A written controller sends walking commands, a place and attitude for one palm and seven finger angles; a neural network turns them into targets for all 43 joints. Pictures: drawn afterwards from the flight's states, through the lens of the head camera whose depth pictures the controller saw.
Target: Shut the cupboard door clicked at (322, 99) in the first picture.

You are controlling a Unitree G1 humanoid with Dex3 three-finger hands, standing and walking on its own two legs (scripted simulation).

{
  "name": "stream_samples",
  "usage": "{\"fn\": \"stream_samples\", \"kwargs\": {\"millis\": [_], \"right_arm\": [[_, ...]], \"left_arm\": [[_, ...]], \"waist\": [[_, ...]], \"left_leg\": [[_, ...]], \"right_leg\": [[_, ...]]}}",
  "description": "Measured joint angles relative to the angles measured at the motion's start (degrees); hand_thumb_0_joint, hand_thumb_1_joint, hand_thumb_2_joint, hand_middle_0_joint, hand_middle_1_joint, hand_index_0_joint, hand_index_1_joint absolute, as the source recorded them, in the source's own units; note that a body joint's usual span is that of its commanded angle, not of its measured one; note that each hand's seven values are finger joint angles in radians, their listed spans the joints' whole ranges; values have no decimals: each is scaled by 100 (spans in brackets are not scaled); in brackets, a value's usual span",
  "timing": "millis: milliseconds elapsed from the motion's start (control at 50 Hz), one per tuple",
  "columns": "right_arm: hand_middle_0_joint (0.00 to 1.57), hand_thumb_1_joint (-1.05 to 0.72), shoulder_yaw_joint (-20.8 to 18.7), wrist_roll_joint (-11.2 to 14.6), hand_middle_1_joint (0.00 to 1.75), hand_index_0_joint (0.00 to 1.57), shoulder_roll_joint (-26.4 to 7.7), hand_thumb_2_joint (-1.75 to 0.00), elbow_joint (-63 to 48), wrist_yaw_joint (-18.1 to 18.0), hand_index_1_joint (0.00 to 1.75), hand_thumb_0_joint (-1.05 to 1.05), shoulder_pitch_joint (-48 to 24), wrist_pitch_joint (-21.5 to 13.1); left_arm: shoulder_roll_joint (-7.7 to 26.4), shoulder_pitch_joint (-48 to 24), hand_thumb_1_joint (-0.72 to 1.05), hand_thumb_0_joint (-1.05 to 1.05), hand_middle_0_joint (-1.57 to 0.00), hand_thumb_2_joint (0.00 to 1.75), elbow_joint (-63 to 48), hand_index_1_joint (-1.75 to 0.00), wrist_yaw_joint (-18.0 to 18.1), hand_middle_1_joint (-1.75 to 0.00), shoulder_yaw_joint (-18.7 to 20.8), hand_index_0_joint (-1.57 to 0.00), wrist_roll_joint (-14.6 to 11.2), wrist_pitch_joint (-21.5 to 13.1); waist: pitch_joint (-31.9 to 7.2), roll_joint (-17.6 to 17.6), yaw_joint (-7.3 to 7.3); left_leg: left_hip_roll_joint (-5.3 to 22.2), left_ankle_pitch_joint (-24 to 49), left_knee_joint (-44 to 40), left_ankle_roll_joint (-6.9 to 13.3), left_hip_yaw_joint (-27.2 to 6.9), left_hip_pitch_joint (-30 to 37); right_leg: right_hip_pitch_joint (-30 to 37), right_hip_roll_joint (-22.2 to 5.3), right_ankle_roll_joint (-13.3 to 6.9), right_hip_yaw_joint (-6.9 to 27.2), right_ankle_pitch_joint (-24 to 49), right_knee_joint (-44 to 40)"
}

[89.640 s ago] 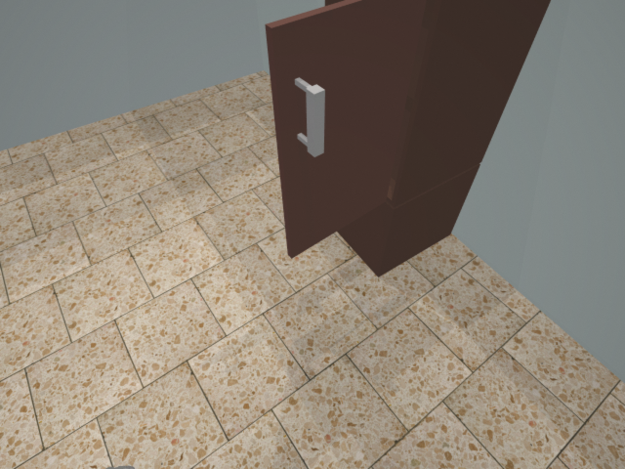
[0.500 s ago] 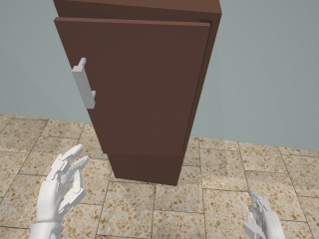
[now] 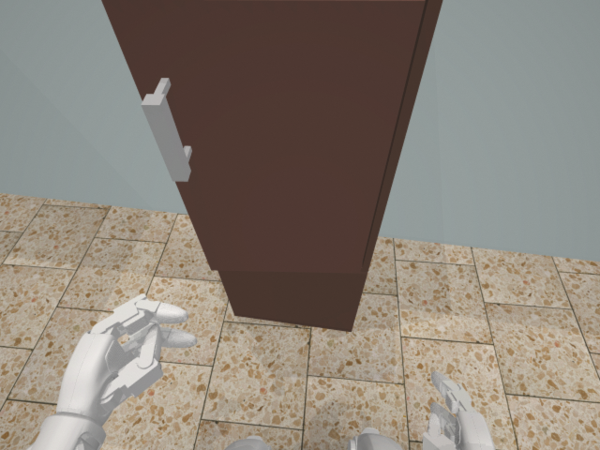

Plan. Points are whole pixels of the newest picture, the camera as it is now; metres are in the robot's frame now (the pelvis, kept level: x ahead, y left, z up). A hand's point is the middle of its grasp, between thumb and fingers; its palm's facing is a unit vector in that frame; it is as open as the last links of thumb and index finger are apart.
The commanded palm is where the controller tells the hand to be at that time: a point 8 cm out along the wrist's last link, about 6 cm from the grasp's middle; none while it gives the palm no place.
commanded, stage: raise the hand and make a fist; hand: left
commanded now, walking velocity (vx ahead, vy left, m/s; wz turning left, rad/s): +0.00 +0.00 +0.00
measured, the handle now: (172, 131) +0.50 +0.21 +0.15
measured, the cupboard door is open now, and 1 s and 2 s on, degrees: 7 7 7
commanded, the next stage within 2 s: bring the fist close to the handle in 1.12 s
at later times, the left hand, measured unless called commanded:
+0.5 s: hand (103, 319) +0.23 +0.21 +0.13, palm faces +0.09 -0.99 -0.06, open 3.1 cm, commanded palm +0.20 +0.25 +0.13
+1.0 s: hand (126, 300) +0.25 +0.19 +0.14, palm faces +0.03 -1.00 -0.04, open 3.1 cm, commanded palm +0.22 +0.25 +0.15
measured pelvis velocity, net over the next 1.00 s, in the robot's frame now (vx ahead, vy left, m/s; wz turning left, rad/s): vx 0.02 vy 0.01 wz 0.01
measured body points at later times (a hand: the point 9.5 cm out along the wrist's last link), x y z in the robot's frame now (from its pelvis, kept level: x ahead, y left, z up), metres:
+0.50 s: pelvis +0.02 +0.01 +0.02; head +0.03 +0.01 +0.48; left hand +0.22 +0.26 +0.14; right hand +0.21 -0.20 -0.03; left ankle -0.01 +0.11 -0.68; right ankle +0.04 -0.10 -0.68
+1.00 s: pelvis +0.02 +0.01 +0.04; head +0.03 +0.00 +0.49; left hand +0.24 +0.25 +0.14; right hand +0.20 -0.23 -0.03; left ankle -0.01 +0.11 -0.68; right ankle +0.04 -0.10 -0.68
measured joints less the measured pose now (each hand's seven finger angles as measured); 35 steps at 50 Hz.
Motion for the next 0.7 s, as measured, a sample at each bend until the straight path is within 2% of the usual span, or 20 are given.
{"fn": "stream_samples", "kwargs": {"millis": [40, 100, 160, 200, 260, 300, 360, 440, 520, 600, 700], "right_arm": [[21, -90, -71, -26, 30, 21, -82, -90, 25, -17, 30, 2, 183, -27], [20, -90, -154, -67, 30, 21, -293, -90, 84, -5, 30, 2, 350, -132], [20, -90, -197, -62, 30, 21, -537, -90, 151, 2, 30, 2, 345, -271], [20, -90, -213, -28, 30, 21, -650, -90, 165, -17, 30, 2, 264, -352], [20, -90, -226, 6, 30, 21, -681, -90, 112, -65, 29, 2, 115, -439], [20, -90, -217, 8, 30, 21, -623, -90, 43, -87, 29, 2, 29, -458], [20, -91, -171, 10, 30, 20, -492, -90, -70, -89, 29, 2, -50, -454], [20, -91, -46, -2, 30, 20, -401, -90, -135, -37, 29, 1, -76, -439], [20, -90, 89, 5, 30, 21, -423, -90, -105, -4, 29, 1, -108, -432], [20, -90, 177, 2, 30, 21, -413, -90, -23, -41, 30, 1, -143, -401], [20, -90, 184, 5, 30, 21, -384, -90, 106, -82, 30, 1, -88, -400]], "left_arm": [[-30, 207, 90, 2, -80, 90, -85, -95, 315, -95, 162, -80, -23, -141], [-45, 337, 90, 2, -85, 90, -187, -101, 588, -101, 328, -85, -1, -617], [-58, 267, 90, 2, -90, 90, -202, -107, 502, -107, 244, -90, 25, -980], [-65, 160, 90, 2, -94, 90, -168, -111, 345, -111, 65, -94, 63, -1001], [0, -4, 90, 2, -99, 90, -114, -117, 180, -117, -185, -100, 175, -759], [89, -66, 90, 2, -103, 90, -131, -121, 204, -121, -217, -104, 231, -552], [146, -107, 89, 2, -109, 90, -228, -127, 385, -127, -57, -109, 153, -354], [99, -237, 89, 2, -116, 90, -352, -135, 559, -135, 210, -117, 44, -244], [37, -454, 90, 2, -122, 90, -324, -142, 422, -142, 142, -123, 96, -6], [92, -624, 90, 2, -126, 90, -187, -146, 190, -146, 16, -127, 141, 351], [207, -823, 89, 2, -129, 90, -167, -148, 225, -148, 220, -129, 76, 494]], "waist": [[-10, -34, -1], [-11, -81, 40], [14, -70, 64], [49, -53, 58], [67, -60, 31], [56, -79, 17], [33, -93, 23], [1, -51, 111], [46, 43, 208], [118, 53, 245], [177, -5, 249]], "left_leg": [[-9, 49, -158, 15, 34, 151], [-36, 71, -212, 36, 0, 214], [-62, 54, -153, 62, -69, 196], [-74, 50, -141, 80, -91, 221], [-82, 73, -230, 100, -70, 339], [-77, 101, -349, 103, -36, 479], [-70, 146, -557, 95, -3, 735], [-73, 199, -782, 89, -33, 1016], [-94, 250, -938, 99, -89, 1208], [-110, 327, -1131, 100, -85, 1379], [-96, 416, -1384, 68, -74, 1625]], "right_leg": [[136, 2, 16, 34, 49, -138], [232, -21, 34, 2, 67, -215], [276, -50, 57, -64, 57, -221], [326, -61, 75, -85, 62, -242], [438, -61, 99, -63, 98, -334], [556, -48, 103, -30, 128, -433], [786, -26, 107, 3, 168, -610], [1086, -16, 116, -26, 211, -841], [1319, -27, 131, -81, 253, -1026], [1475, -31, 135, -77, 308, -1187], [1696, -3, 113, -66, 373, -1394]]}}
